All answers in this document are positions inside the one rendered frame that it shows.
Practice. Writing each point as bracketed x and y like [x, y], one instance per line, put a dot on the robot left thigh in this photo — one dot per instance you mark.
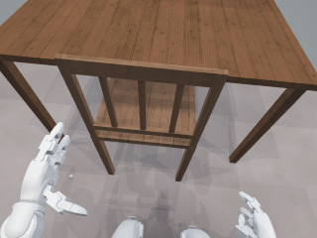
[129, 229]

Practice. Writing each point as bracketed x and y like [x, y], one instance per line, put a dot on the chair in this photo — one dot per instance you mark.
[144, 103]

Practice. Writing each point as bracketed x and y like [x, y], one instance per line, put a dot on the robot left forearm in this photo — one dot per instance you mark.
[25, 221]

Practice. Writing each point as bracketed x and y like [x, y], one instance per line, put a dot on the table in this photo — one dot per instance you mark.
[249, 38]

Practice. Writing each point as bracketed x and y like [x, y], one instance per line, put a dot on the left robot hand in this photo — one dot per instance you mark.
[43, 169]

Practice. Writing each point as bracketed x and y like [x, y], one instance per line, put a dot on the robot right shin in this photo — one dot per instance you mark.
[192, 227]

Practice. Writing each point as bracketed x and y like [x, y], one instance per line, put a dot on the right robot hand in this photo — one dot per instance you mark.
[258, 221]

